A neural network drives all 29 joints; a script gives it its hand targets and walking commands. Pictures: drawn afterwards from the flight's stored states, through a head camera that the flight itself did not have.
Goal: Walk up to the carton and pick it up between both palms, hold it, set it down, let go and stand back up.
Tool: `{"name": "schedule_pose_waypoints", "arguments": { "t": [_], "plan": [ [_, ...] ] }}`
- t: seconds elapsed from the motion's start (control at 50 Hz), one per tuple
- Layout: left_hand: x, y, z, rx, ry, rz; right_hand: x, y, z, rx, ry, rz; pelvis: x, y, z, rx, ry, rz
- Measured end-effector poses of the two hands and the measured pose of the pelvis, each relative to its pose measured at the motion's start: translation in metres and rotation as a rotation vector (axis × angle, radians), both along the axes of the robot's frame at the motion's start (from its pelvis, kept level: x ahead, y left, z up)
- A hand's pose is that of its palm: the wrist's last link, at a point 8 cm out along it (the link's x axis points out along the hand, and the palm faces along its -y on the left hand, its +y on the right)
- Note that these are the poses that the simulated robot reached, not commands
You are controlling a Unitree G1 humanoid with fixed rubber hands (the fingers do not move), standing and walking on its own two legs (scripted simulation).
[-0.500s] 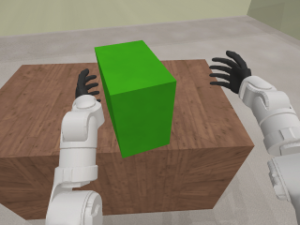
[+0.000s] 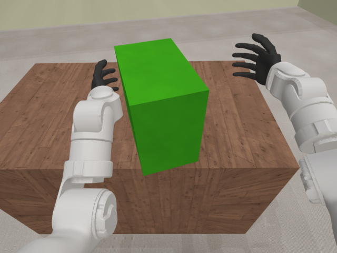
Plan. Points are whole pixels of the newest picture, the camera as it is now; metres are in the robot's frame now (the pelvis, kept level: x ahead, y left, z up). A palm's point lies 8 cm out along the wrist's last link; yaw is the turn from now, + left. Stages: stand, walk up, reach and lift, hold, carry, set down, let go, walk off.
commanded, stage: reach and lift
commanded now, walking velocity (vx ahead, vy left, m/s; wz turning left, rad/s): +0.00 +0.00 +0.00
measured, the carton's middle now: (157, 105) +0.54 +0.12 +0.05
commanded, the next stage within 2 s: none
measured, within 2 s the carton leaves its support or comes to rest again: neither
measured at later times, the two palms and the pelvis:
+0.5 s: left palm (102, 92) +0.40 +0.21 +0.20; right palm (259, 69) +0.49 -0.14 +0.23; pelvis +0.00 +0.00 +0.00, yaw +0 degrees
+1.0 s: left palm (107, 108) +0.40 +0.21 +0.15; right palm (242, 85) +0.49 -0.11 +0.18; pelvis -0.01 +0.00 +0.00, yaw +1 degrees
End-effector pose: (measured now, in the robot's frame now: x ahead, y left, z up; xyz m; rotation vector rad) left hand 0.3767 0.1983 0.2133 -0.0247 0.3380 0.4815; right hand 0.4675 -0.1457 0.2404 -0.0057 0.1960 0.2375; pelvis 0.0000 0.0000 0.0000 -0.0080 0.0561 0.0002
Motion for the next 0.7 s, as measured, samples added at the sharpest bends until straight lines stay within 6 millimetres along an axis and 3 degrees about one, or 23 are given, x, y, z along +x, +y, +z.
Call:
{"name": "schedule_pose_waypoints", "arguments": {
  "t": [0.2, 0.32, 0.7],
  "plan": [
    [0.012, 0.005, 0.007, 0.000, 0.001, 0.003, 0.014, 0.012, 0.009, 0.012, 0.002, 0.018, 0.003, 0.000, 0.000, 0.000, 0.042, 0.000],
    [0.017, 0.007, 0.005, 0.000, -0.003, 0.010, 0.019, 0.012, 0.004, 0.007, 0.029, 0.010, 0.004, -0.001, -0.001, -0.001, 0.050, 0.003],
    [0.020, 0.010, -0.033, -0.021, 0.024, -0.007, 0.018, 0.013, -0.030, -0.022, 0.101, -0.009, -0.005, -0.001, -0.002, -0.005, 0.082, 0.011]
  ]
}}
